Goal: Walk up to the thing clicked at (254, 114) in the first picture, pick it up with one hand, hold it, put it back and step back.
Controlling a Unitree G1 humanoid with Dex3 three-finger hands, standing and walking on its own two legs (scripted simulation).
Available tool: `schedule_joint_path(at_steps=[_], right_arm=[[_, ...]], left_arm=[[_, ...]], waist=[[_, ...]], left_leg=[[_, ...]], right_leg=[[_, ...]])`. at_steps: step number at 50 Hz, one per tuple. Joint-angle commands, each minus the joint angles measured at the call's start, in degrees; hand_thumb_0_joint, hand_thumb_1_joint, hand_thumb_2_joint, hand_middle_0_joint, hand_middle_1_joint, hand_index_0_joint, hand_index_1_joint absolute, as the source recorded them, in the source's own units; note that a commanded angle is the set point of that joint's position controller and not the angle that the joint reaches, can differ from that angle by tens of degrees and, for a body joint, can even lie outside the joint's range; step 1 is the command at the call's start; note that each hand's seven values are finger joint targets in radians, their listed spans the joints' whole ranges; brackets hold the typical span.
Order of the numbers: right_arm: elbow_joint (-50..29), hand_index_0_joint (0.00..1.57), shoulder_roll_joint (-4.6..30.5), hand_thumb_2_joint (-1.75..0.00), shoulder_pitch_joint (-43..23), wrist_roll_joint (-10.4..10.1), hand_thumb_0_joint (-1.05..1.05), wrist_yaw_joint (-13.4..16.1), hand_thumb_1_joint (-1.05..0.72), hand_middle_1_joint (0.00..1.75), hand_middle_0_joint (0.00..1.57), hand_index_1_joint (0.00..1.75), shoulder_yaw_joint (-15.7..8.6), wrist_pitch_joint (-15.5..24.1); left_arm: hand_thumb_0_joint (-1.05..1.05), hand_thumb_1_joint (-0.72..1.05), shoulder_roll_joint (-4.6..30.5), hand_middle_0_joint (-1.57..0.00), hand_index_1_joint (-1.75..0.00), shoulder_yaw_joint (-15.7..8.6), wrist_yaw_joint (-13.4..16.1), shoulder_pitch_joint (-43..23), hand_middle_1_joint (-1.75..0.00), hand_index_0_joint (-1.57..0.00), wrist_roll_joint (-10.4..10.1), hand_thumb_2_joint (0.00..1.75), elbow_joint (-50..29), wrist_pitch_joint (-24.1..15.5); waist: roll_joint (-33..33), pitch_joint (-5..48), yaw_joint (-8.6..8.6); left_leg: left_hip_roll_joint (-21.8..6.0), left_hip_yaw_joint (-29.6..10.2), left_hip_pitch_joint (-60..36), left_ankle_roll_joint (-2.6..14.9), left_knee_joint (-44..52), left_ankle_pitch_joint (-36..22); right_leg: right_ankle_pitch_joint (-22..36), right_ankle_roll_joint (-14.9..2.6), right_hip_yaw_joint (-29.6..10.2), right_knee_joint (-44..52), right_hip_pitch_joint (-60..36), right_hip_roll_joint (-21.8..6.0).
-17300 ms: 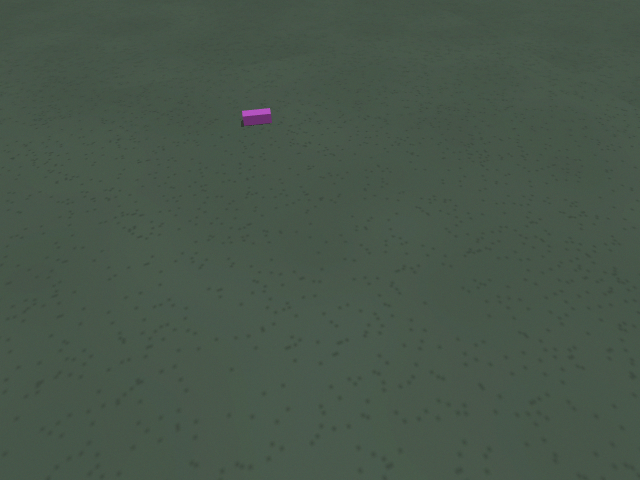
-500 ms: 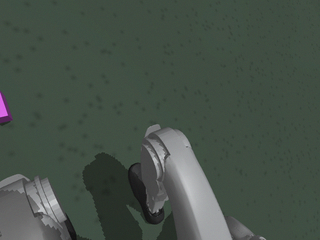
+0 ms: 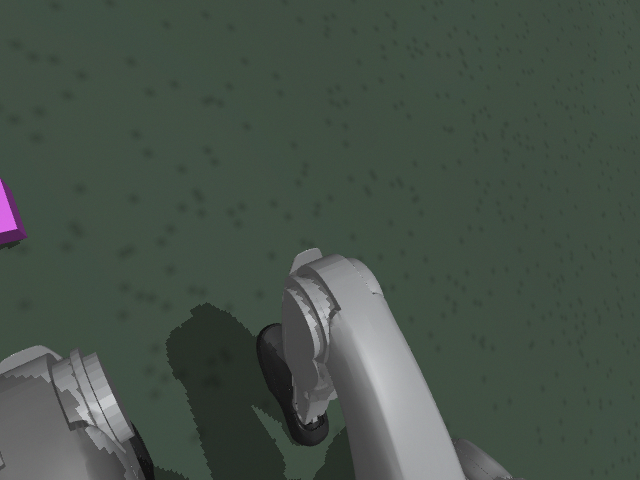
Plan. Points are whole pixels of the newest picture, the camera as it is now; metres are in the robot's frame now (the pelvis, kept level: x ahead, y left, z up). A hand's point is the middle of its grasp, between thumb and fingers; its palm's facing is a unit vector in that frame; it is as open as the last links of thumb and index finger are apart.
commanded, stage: close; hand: left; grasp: from above
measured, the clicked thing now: out of the picture +0.47 +0.30 -0.27
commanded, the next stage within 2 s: settle in 0.90 s
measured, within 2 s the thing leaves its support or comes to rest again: leaves its support in 1.34 s
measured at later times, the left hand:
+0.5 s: hand out of the picture +0.45 +0.30 -0.24, palm faces -0.46 -0.11 -0.88, open 9.9 cm
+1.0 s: hand out of the picture +0.46 +0.30 -0.24, palm faces -0.45 -0.10 -0.89, open 9.7 cm
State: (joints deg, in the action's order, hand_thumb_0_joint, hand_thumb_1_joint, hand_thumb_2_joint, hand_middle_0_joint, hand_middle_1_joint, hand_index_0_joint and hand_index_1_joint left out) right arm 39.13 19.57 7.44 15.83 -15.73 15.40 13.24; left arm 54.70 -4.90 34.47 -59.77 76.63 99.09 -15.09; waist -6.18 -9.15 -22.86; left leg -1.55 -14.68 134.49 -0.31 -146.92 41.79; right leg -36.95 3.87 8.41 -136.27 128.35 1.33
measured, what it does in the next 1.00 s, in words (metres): stands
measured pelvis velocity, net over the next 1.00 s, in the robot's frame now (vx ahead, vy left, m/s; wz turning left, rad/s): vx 0.00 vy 0.00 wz -0.01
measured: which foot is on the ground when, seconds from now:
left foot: down 0.00-1.00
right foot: down 0.00-1.00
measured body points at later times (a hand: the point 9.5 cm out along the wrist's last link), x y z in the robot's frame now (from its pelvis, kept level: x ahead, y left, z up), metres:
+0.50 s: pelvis +0.00 +0.00 +0.00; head +0.27 +0.12 +0.34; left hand +0.47 +0.30 -0.19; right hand +0.04 -0.25 -0.05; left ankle +0.06 +0.13 -0.27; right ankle +0.12 -0.13 -0.27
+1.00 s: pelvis +0.00 +0.00 +0.00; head +0.27 +0.12 +0.34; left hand +0.48 +0.30 -0.19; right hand +0.04 -0.25 -0.05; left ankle +0.06 +0.13 -0.27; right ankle +0.12 -0.13 -0.27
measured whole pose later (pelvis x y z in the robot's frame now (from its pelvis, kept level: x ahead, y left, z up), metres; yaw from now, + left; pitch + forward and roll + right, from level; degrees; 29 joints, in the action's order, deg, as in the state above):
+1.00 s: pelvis +0.00 +0.00 +0.00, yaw +0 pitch +28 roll -14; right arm 37.3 19.9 6.9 16.0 -14.4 16.4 13.0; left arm 56.4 -4.7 35.4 -61.7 77.1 99.8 -14.9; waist -6.6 -9.6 -23.5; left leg -1.6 -14.8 134.6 -0.2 -146.3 41.3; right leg -36.4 3.9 8.6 -135.4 128.2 1.5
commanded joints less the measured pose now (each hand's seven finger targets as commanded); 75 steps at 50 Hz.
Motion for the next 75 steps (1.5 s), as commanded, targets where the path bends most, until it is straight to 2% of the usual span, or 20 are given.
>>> schedule_joint_path(at_steps=[1,5,7,10,18,20,25,31,33,36,50,53,59,61,63,66,70,71,73,75], right_arm=[[1.01,0.20,18.79,-0.90,11.34,-0.07,0.00,0.38,-0.90,0.30,0.20,0.30,-6.25,0.00],[0.42,0.20,17.79,-0.90,9.93,0.16,0.00,-0.16,-0.90,0.30,0.20,0.30,-5.20,0.35],[0.92,0.20,18.86,-0.90,10.12,-0.04,0.00,0.34,-0.90,0.30,0.20,0.30,-5.72,0.28],[0.55,0.20,19.17,-0.90,9.87,0.17,0.00,-0.02,-0.90,0.30,0.20,0.30,-5.93,0.77],[0.18,0.20,18.90,-0.90,9.76,-0.65,0.00,0.66,-0.90,0.30,0.20,0.30,-5.54,0.73],[-0.28,0.20,18.27,-0.90,9.99,-0.57,0.00,0.39,-0.90,0.30,0.20,0.30,-5.24,0.77],[0.31,0.20,18.27,-0.90,11.23,-0.59,0.00,0.69,-0.89,0.30,0.20,0.30,-4.98,0.03],[-0.64,0.20,18.45,-0.90,10.53,-0.26,0.00,1.08,-0.90,0.30,0.20,0.30,-4.93,-0.36],[-0.52,0.20,18.75,-0.90,10.72,-0.32,0.00,1.34,-0.90,0.30,0.20,0.30,-4.92,-0.48],[-0.57,0.20,18.30,-0.90,10.27,-0.07,0.00,1.04,-0.90,0.30,0.20,0.30,-4.57,-0.33],[-1.21,0.20,18.70,-0.90,10.48,0.02,0.00,1.55,-0.90,0.30,0.20,0.30,-4.46,-0.45],[-1.14,0.20,18.58,-0.90,10.64,-0.16,0.00,1.24,-0.91,0.30,0.20,0.30,-4.03,-0.25],[-1.28,0.20,19.28,-0.91,11.59,-0.75,0.00,1.59,-0.92,0.30,0.20,0.30,-6.09,-0.69],[-1.40,0.20,18.83,-0.91,10.99,-0.87,0.00,1.36,-0.92,0.30,0.20,0.30,-6.70,-0.70],[-0.60,0.20,18.77,-0.90,12.77,-1.13,0.00,1.02,-0.91,0.30,0.20,0.30,-7.32,-0.72],[-0.34,0.20,18.58,-0.91,13.09,-1.54,0.00,1.09,-0.91,0.30,0.20,0.30,-9.03,-1.23],[-0.47,0.20,17.38,-0.91,12.50,-3.22,0.00,0.82,-0.91,0.30,0.20,0.30,-11.32,-2.14],[-0.25,0.20,17.38,-0.91,12.87,-3.36,0.00,0.71,-0.91,0.30,0.20,0.30,-11.85,-2.25],[0.52,0.20,17.39,-0.91,14.46,-4.42,0.00,1.05,-0.91,0.30,0.20,0.30,-13.18,-3.23],[1.23,0.20,16.11,-0.90,15.38,-4.88,0.00,0.96,-0.91,0.30,0.20,0.30,-13.80,-4.31]], left_arm=[[0.00,-0.06,12.30,-0.42,-0.75,-1.26,3.46,-16.41,-0.75,-0.42,0.25,0.75,-9.03,-0.77],[0.00,0.00,8.97,-0.46,-0.75,0.74,4.15,-14.59,-0.75,-0.46,0.47,0.75,-3.85,0.11],[0.00,0.02,12.89,-0.47,-0.73,-1.21,4.92,-16.87,-0.73,-0.48,0.54,0.73,-6.49,0.38],[0.00,0.06,10.70,-0.50,-0.70,-0.09,4.38,-15.78,-0.71,-0.51,0.77,0.68,-4.39,1.36],[0.00,0.14,13.64,-0.57,-0.65,-1.38,2.97,-16.72,-0.66,-0.58,-1.18,0.64,-6.45,1.59],[0.00,0.15,11.40,-0.57,-0.64,-0.50,2.29,-15.47,-0.65,-0.59,-1.30,0.61,-5.45,1.47],[0.00,0.21,13.99,-0.62,-0.61,-2.15,2.44,-15.23,-0.62,-0.63,-1.31,0.62,-7.43,0.55],[0.00,0.34,12.33,-0.74,-0.60,-0.34,2.09,-14.23,-0.60,-0.74,-0.66,0.64,-4.30,0.06],[0.00,0.40,14.07,-0.76,-0.61,-1.30,2.61,-15.25,-0.62,-0.77,-0.34,0.63,-6.08,-0.19],[0.00,0.45,11.81,-0.82,-0.60,0.22,2.46,-13.57,-0.61,-0.82,0.12,0.65,-4.24,-0.07],[0.00,0.65,12.77,-0.98,-0.57,0.05,3.05,-15.56,-0.57,-0.98,-0.01,0.68,-4.75,0.73],[0.00,0.53,13.17,-0.95,-0.54,-0.09,2.59,-15.44,-0.54,-0.95,-0.32,0.66,-5.03,1.00],[0.00,0.52,15.84,-0.96,-0.52,-2.57,1.39,-16.60,-0.51,-0.95,-0.73,0.63,-11.25,1.62],[0.00,0.52,13.55,-0.96,-0.52,-1.68,0.77,-16.29,-0.52,-0.95,-1.11,0.63,-12.33,1.84],[0.00,0.53,14.33,-0.95,-0.51,-3.58,0.27,-15.40,-0.51,-0.95,-1.25,0.61,-13.30,2.16],[0.00,0.55,14.28,-0.98,-0.52,-5.21,-0.78,-13.98,-0.51,-0.97,-1.54,0.63,-18.74,2.12],[0.00,0.59,9.24,-1.00,-0.52,-3.01,-3.33,-13.29,-0.51,-0.99,-3.12,0.64,-24.91,2.29],[0.00,0.61,8.12,-1.01,-0.52,-2.41,-4.11,-13.75,-0.51,-1.01,-3.03,0.64,-24.64,2.46],[0.00,0.64,9.69,-1.03,-0.52,-4.41,-4.67,-11.48,-0.52,-1.03,-3.42,0.64,-26.50,2.89],[0.00,0.68,6.49,-1.06,-0.53,-2.70,-6.19,-12.10,-0.53,-1.06,-3.45,0.64,-27.84,3.21]], waist=[[30.47,38.24,-2.64],[27.44,34.20,-4.00],[28.92,35.82,-3.18],[29.67,34.65,-3.71],[28.65,36.30,-3.02],[27.73,35.47,-3.39],[28.29,38.60,-2.31],[26.07,34.54,-3.33],[27.79,36.01,-2.90],[27.09,34.92,-3.25],[27.38,35.39,-3.50],[27.61,34.96,-3.59],[31.79,40.12,-1.55],[32.71,41.08,-1.21],[32.32,40.61,-1.48],[34.84,43.71,0.37],[35.48,47.38,1.94],[34.90,46.85,1.28],[33.87,48.94,3.32],[33.33,49.31,3.31]], left_leg=[[-0.41,6.24,-30.01,0.35,16.23,-13.60],[-0.37,6.31,-27.08,0.57,15.62,-12.12],[-0.36,6.44,-27.72,0.57,16.78,-11.78],[-0.40,6.42,-28.02,0.44,15.87,-12.55],[-0.47,6.18,-27.47,0.54,16.79,-10.28],[-0.45,6.29,-26.74,0.71,16.04,-11.12],[-0.37,6.57,-27.40,0.78,15.61,-14.60],[-0.33,6.63,-25.22,1.02,15.74,-10.32],[-0.31,6.42,-26.29,0.87,16.27,-11.14],[-0.52,5.97,-27.21,0.58,15.86,-12.63],[-0.43,6.10,-26.79,0.70,16.18,-11.76],[-0.38,6.13,-27.03,0.75,15.88,-13.38],[-0.35,6.40,-29.96,0.29,17.22,-13.77],[-0.39,6.65,-30.16,0.19,16.93,-13.89],[-0.21,6.99,-30.47,0.17,16.49,-15.95],[0.13,7.84,-31.78,-0.02,16.73,-17.46],[0.30,8.11,-33.39,-0.17,17.77,-16.85],[0.38,8.38,-33.26,-0.07,17.53,-17.17],[0.72,8.71,-32.45,0.22,18.42,-17.49],[0.72,9.48,-31.30,0.57,19.20,-16.45]], right_leg=[[14.54,-4.79,6.92,10.68,-19.83,2.72],[14.06,-4.47,7.18,10.71,-19.03,2.88],[13.23,-4.80,6.75,11.78,-19.70,2.87],[13.97,-4.65,6.74,10.46,-18.23,2.41],[11.90,-4.75,6.46,11.66,-19.80,2.48],[12.89,-4.59,6.54,11.18,-20.03,2.49],[15.49,-4.65,6.57,11.59,-22.22,2.84],[12.09,-4.56,6.63,12.07,-20.18,2.92],[12.59,-4.71,6.77,11.92,-20.33,2.81],[13.93,-4.56,7.18,10.78,-19.36,2.80],[13.47,-4.53,7.06,11.68,-19.81,2.90],[14.76,-4.45,6.95,11.44,-20.23,2.64],[14.47,-5.10,6.43,11.53,-20.84,2.54],[14.51,-5.33,6.34,11.20,-20.08,2.56],[16.07,-5.12,6.29,11.03,-19.97,2.35],[16.46,-5.77,5.75,11.64,-20.85,2.18],[15.80,-6.17,5.27,11.73,-19.03,1.90],[16.14,-5.98,5.06,11.98,-18.43,1.71],[16.44,-6.08,4.47,12.52,-19.34,1.51],[15.80,-5.97,3.72,13.48,-19.91,1.65]])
